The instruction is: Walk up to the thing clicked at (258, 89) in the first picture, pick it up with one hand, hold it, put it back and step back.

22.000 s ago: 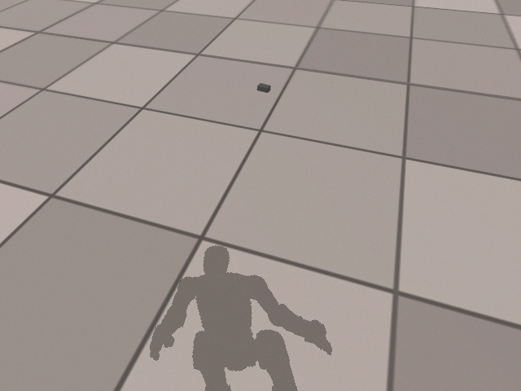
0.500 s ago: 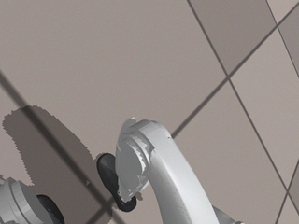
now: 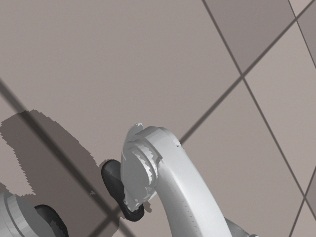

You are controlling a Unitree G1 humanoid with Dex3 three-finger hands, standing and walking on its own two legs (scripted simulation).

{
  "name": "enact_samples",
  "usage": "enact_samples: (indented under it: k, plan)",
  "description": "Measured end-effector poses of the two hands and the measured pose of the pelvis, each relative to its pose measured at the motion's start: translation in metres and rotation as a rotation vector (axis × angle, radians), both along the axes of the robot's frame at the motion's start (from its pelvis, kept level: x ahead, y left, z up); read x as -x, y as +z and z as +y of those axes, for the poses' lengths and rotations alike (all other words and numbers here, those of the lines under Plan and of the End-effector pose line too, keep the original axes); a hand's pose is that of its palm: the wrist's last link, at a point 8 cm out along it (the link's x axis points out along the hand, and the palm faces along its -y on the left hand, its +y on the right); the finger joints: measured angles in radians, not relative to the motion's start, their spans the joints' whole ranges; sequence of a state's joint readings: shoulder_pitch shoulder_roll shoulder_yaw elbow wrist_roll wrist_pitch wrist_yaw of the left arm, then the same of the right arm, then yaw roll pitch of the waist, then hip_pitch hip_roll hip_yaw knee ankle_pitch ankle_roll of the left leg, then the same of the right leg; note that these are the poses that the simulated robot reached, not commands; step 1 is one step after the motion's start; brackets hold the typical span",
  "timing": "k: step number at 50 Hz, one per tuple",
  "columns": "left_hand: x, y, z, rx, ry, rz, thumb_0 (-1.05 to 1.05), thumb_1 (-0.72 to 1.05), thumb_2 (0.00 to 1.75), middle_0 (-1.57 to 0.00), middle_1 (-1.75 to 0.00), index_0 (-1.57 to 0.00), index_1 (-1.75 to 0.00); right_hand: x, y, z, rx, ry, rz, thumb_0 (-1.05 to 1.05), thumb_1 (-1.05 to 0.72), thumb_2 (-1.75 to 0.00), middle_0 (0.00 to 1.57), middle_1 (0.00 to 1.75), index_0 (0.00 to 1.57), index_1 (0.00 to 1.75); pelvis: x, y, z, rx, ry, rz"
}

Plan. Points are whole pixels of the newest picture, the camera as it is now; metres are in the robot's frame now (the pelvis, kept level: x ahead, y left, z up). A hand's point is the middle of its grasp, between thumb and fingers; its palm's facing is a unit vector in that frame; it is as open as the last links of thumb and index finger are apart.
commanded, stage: close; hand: left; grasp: from above
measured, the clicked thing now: out of the picture +0.48 +0.30 -0.29
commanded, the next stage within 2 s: settle in 0.64 s
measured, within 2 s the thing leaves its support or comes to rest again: leaves its support in 1.02 s
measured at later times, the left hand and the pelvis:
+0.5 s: hand out of the picture +0.46 +0.31 -0.26, palm faces -0.41 -0.16 -0.90, open 8.0 cm; pelvis +0.00 +0.00 +0.00, yaw +0 degrees
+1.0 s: hand out of the picture +0.46 +0.31 -0.26, palm faces -0.42 -0.19 -0.89, open 7.7 cm; pelvis +0.00 +0.00 +0.01, yaw +1 degrees
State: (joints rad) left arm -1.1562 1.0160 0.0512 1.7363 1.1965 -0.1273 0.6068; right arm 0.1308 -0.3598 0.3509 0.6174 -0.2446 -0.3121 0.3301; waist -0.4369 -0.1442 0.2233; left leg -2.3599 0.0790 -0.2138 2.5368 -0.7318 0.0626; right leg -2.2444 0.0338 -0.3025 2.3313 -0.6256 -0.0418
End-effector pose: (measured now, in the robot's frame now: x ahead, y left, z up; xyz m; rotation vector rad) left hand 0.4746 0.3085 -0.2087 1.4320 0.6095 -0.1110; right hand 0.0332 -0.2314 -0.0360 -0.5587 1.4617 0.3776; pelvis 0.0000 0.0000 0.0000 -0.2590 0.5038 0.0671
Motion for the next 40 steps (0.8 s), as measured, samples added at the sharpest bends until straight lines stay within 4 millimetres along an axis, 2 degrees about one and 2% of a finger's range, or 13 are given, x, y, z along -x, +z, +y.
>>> enact_samples:
  k: [15,27,40]
  plan:
    - [0.014,0.003,0.002,0.018,-0.019,0.005,0.00,0.30,0.47,-0.63,-0.57,-0.71,-0.56,-0.004,0.000,0.002,0.010,0.009,-0.030,0.00,-0.91,-0.90,0.20,0.30,0.19,0.30,0.003,0.002,0.000,0.004,-0.001,-0.014]
    - [0.012,0.004,0.005,0.013,-0.042,-0.023,0.00,0.33,0.36,-0.74,-0.50,-0.78,-0.46,-0.010,0.008,0.001,0.036,0.040,-0.035,0.00,-0.91,-0.90,0.20,0.30,0.20,0.30,0.003,0.003,0.004,0.013,0.002,-0.010]
    - [0.009,0.005,0.004,0.001,-0.012,-0.018,0.01,0.34,0.28,-0.81,-0.41,-0.86,-0.38,-0.010,0.004,-0.001,0.014,0.022,-0.031,0.00,-0.91,-0.90,0.20,0.30,0.19,0.30,0.002,0.003,0.002,0.003,0.005,-0.001]
